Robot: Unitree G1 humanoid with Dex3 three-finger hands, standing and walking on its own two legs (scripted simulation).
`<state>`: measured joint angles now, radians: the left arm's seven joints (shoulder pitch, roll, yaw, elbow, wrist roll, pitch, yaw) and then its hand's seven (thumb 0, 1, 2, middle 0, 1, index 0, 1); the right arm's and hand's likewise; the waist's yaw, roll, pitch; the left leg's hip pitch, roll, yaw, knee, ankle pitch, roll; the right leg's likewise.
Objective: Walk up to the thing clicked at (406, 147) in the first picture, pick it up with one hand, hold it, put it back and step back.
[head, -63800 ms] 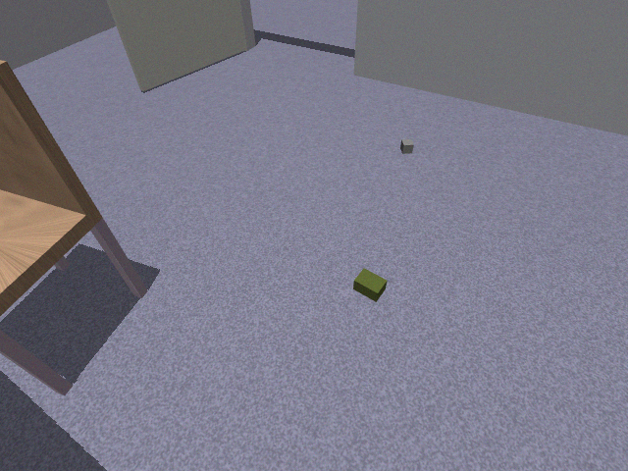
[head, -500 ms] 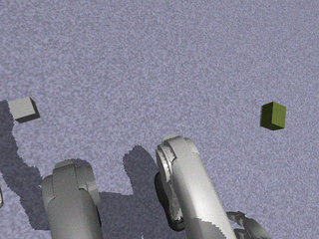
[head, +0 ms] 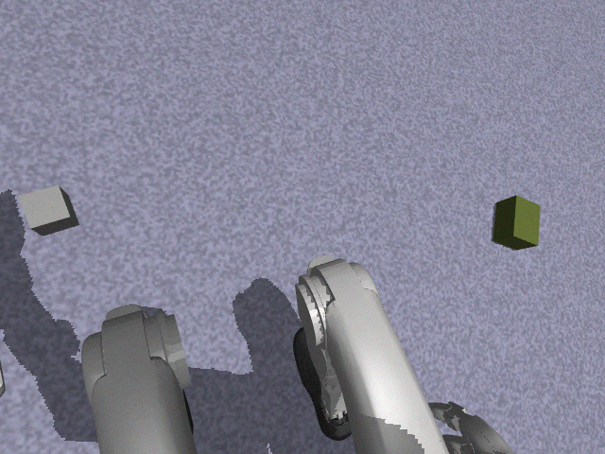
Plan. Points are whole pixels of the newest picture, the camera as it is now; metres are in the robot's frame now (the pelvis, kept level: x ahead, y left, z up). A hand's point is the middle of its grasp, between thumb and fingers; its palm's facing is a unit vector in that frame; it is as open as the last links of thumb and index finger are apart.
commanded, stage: rise first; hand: left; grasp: from above
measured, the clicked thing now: (50, 211) +0.50 +0.29 -0.30
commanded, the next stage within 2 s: approach in 0.26 s
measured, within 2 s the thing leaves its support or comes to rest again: neither
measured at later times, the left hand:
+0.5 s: hand out of the picture +0.45 +0.33 -0.16, palm faces -0.44 -0.10 -0.89, open 11.6 cm
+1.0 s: hand (20, 190) +0.49 +0.28 -0.18, palm faces -0.43 -0.12 -0.89, open 11.8 cm
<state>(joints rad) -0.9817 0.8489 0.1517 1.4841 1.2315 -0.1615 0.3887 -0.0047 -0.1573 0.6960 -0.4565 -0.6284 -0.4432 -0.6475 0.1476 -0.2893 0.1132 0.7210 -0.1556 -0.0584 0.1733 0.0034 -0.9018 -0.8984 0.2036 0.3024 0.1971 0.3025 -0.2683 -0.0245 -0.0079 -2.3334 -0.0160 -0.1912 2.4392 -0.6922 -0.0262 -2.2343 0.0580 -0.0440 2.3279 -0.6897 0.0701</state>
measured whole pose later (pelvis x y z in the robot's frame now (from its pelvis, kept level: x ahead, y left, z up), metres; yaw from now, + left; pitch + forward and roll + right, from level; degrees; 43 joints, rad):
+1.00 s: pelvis +0.00 -0.01 +0.00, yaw +0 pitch +34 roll -9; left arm -1.07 0.80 0.14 1.55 1.17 -0.01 0.40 0.00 -0.15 0.68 -0.46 -0.62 -0.45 -0.64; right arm 0.20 -0.30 0.16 0.69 -0.14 -0.07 0.19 0.00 -0.90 -0.89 0.20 0.30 0.20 0.30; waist -0.34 0.01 0.03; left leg -2.33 0.01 -0.19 2.43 -0.70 -0.03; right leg -2.26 0.07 -0.04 2.32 -0.67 0.09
